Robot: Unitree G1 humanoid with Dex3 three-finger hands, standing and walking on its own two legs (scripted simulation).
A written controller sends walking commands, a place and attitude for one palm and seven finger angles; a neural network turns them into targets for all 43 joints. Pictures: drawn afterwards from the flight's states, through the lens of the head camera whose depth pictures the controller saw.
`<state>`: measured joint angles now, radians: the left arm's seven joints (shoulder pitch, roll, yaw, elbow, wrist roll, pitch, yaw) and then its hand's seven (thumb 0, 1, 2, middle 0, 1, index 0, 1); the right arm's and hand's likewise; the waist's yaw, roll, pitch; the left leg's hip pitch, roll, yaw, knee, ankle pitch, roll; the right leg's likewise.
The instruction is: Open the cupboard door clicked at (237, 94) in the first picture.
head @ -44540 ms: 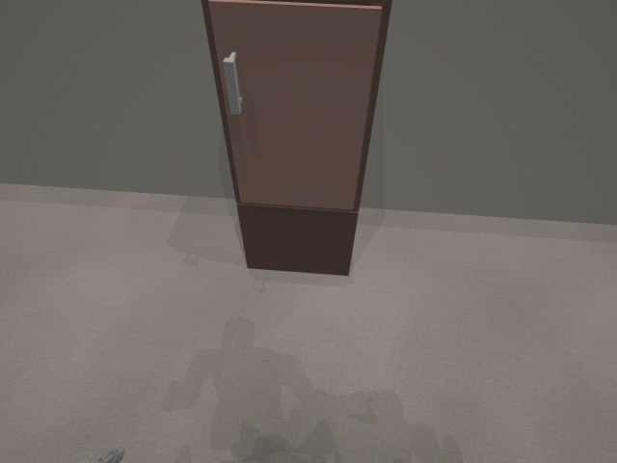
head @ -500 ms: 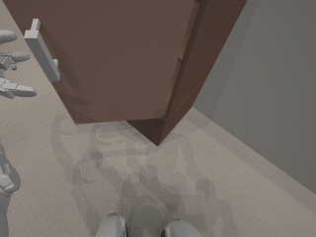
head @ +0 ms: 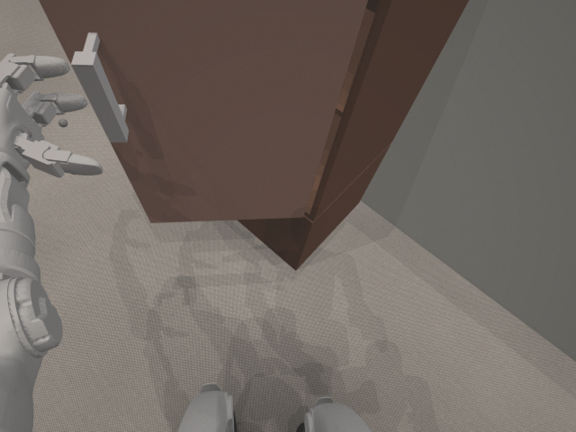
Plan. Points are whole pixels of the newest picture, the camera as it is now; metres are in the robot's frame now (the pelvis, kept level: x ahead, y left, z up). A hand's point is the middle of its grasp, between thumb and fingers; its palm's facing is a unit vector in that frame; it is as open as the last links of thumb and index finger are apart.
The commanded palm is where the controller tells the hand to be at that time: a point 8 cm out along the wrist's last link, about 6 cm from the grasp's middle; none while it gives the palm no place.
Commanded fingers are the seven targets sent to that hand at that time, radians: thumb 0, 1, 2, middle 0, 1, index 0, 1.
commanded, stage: move the hooked fingers beside the handle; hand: left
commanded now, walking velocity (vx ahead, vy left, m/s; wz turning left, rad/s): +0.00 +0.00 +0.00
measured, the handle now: (106, 90) +0.55 +0.22 +0.11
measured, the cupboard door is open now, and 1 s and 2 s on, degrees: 47 47 47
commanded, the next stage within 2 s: slide the fingers in behind the handle in 0.60 s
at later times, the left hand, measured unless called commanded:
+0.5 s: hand (43, 127) +0.48 +0.28 +0.11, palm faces +0.06 -1.00 +0.00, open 14.0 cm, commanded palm +0.46 +0.32 +0.10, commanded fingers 0.00 -0.50 0.30 -0.30 -1.20 -0.30 -1.20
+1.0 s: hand (74, 124) +0.48 +0.25 +0.11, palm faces +0.04 -1.00 +0.01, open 14.0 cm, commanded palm +0.46 +0.30 +0.10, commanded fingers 0.00 -0.50 0.30 -0.30 -1.20 -0.30 -1.20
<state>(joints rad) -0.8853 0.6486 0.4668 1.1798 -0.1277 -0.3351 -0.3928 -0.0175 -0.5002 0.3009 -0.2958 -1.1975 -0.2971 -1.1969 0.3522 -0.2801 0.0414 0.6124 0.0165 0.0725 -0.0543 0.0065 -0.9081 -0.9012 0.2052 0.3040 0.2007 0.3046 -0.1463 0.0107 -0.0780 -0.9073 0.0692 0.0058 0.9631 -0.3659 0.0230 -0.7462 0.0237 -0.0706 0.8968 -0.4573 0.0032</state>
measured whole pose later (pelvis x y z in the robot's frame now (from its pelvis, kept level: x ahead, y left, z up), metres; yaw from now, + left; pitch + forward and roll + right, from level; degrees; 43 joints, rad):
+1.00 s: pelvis +0.00 +0.00 +0.00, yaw +0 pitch +17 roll -4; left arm -0.85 0.61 0.44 1.18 -0.14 -0.32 -0.37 -0.02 -0.50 0.30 -0.30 -1.20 -0.30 -1.20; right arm 0.38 -0.27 0.04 0.62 0.02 0.08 -0.04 0.01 -0.91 -0.90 0.21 0.30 0.20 0.30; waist -0.14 0.02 -0.09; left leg -0.88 0.07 0.01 0.95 -0.37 0.02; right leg -0.73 0.02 -0.06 0.89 -0.46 0.01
